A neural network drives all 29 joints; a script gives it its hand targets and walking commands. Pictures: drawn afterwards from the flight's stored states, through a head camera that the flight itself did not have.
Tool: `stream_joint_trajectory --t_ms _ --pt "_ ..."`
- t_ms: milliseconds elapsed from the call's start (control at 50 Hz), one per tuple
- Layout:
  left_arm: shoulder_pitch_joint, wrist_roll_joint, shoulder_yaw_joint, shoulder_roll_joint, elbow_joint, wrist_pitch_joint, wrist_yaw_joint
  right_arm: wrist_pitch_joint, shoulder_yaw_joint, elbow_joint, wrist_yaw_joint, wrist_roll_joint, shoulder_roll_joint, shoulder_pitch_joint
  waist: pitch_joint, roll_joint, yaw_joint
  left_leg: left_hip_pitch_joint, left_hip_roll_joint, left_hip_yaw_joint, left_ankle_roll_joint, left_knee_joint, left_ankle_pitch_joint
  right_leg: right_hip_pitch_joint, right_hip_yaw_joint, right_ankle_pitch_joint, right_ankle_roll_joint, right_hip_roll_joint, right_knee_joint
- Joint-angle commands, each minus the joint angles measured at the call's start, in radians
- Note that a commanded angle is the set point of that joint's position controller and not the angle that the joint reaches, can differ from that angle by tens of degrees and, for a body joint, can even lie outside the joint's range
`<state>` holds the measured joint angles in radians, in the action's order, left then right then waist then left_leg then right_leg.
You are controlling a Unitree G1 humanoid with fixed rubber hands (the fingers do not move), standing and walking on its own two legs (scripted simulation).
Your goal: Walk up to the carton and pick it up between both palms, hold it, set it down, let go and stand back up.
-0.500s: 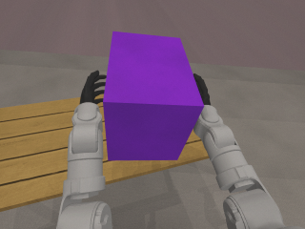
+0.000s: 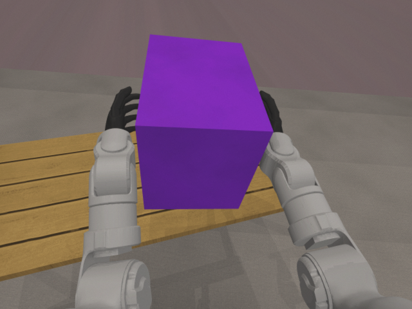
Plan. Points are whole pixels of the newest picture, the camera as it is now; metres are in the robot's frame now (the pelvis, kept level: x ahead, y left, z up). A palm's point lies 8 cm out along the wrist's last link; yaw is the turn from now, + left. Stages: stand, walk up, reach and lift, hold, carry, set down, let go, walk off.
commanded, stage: hold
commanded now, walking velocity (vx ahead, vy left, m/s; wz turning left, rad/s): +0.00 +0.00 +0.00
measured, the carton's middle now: (194, 122) +0.41 +0.01 +0.17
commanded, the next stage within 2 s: none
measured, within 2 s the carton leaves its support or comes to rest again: neither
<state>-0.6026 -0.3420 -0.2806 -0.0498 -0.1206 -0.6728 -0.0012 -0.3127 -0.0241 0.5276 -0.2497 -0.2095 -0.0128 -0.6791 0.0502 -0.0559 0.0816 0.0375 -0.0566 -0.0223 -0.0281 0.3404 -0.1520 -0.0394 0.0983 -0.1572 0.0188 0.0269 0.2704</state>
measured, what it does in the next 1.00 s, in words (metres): stands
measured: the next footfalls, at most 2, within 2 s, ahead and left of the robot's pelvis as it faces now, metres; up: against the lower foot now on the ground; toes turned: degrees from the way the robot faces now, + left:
none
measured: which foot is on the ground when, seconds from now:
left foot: down 0.00-1.00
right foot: down 0.00-1.00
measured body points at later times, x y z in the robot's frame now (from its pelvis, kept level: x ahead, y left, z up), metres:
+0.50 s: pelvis +0.00 +0.00 +0.00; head -0.04 +0.03 +0.45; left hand +0.38 +0.15 +0.19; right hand +0.38 -0.13 +0.18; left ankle +0.03 +0.13 -0.75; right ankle +0.01 -0.13 -0.75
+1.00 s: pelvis +0.01 +0.00 +0.00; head -0.04 +0.03 +0.45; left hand +0.37 +0.15 +0.19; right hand +0.38 -0.13 +0.18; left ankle +0.03 +0.13 -0.75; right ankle +0.01 -0.13 -0.75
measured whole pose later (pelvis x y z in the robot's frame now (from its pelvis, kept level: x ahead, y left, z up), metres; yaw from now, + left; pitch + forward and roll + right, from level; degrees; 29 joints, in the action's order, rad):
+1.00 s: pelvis +0.01 +0.00 +0.00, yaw +0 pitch -9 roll -1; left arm -0.55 -0.35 -0.26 -0.06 -0.04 -0.70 0.00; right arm -0.31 -0.06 0.47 -0.26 -0.23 -0.02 -0.63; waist 0.05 -0.05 0.08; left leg 0.02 -0.06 -0.02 -0.03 0.35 -0.17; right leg -0.05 0.10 -0.17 0.02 0.03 0.27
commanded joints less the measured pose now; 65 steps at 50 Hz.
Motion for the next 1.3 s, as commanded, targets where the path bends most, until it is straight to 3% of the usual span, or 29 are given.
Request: stream_joint_trajectory --t_ms 0,200,640,1280 --pt "-0.630 0.166 0.534 -0.583 0.109 0.050 0.151 0.092 -0.346 -0.382 0.089 -0.059 0.580 -0.773 -0.428 0.091 0.016 -0.199 0.092 0.004 -0.010 0.003 0.247 0.009 -0.008 0.180 0.050 -0.083 -0.029" --pt "-0.628 0.166 0.538 -0.579 0.111 0.045 0.146 0.093 -0.346 -0.387 0.093 -0.057 0.579 -0.780 -0.411 0.082 0.009 -0.188 0.088 0.002 -0.004 -0.003 0.218 0.024 -0.006 0.138 0.047 -0.082 -0.035" --pt "-0.570 0.173 0.570 -0.571 0.185 0.036 0.151 0.088 -0.387 -0.439 0.080 -0.077 0.569 -0.722 -0.417 0.089 0.013 -0.212 0.092 0.002 -0.018 0.016 0.291 0.004 -0.003 0.222 0.048 -0.084 -0.022" --pt "-0.581 0.167 0.555 -0.567 0.171 0.042 0.160 0.097 -0.373 -0.415 0.084 -0.055 0.569 -0.720 -0.403 0.081 0.008 -0.202 0.094 -0.006 -0.012 0.001 0.253 0.009 -0.003 0.177 0.045 -0.081 -0.026"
